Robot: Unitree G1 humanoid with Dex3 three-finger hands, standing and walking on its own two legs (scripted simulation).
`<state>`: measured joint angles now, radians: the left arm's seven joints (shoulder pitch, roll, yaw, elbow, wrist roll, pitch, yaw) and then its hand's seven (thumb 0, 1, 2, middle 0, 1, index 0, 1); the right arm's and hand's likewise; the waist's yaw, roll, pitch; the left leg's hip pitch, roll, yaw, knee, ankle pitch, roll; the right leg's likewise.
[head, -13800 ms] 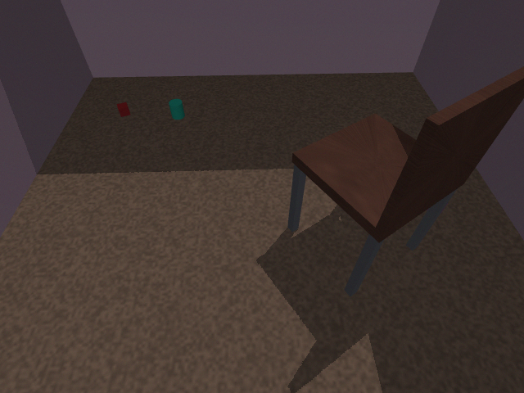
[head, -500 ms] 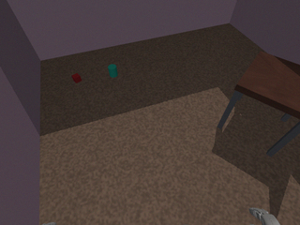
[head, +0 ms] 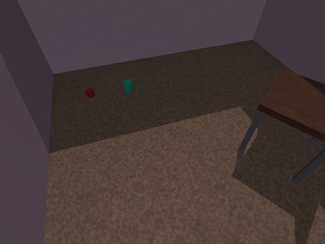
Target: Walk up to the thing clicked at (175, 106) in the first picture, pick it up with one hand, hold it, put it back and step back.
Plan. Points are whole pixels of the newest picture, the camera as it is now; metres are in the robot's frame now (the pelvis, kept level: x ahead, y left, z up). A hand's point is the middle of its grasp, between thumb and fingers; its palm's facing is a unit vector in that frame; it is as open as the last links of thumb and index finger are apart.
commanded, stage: stand
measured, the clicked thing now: (128, 86) +1.55 +0.27 -0.73
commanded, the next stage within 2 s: none
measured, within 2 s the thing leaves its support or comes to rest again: neither
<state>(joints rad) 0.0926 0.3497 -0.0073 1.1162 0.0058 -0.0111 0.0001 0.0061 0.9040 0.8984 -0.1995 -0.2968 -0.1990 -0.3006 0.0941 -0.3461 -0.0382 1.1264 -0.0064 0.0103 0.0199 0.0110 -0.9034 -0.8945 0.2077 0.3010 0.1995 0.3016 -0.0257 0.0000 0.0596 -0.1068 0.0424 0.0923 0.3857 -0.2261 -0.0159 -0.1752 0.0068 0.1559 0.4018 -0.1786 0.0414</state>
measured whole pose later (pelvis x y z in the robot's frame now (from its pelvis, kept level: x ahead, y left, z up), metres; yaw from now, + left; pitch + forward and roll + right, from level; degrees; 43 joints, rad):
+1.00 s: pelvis +0.01 +0.00 +0.00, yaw +2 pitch -2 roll +0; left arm 0.12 0.36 -0.01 1.11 0.01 -0.01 0.00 0.01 0.90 0.90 -0.20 -0.30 -0.20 -0.30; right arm 0.11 -0.35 -0.03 1.13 0.00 0.00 0.02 0.01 -0.90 -0.89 0.21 0.30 0.20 0.30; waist -0.01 -0.01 0.06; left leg -0.10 0.03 0.06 0.35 -0.22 -0.01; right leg -0.15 -0.01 0.12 0.36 -0.18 0.04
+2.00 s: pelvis +0.02 +0.00 +0.00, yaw +3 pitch -2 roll +0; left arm 0.12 0.35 -0.01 1.11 0.00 -0.01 0.00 0.01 0.90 0.90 -0.20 -0.30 -0.20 -0.30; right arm 0.11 -0.35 -0.02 1.12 0.00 0.00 0.01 0.01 -0.90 -0.89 0.21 0.30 0.20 0.30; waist -0.01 0.00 0.06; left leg -0.09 0.03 0.04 0.35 -0.23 -0.02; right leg -0.13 -0.01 0.10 0.35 -0.19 0.04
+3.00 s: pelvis +0.29 -0.01 -0.03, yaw +3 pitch -2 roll +0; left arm 0.30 0.43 0.06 0.94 0.01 -0.07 -0.04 0.01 0.90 0.90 -0.20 -0.30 -0.20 -0.30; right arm 0.22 -0.40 -0.09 0.92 -0.04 -0.04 0.10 0.01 -0.90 -0.89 0.21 0.30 0.20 0.30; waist 0.02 -0.06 0.09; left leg -0.42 0.06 0.07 0.65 -0.18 0.01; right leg -0.02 -0.10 -0.09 0.66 -0.48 -0.01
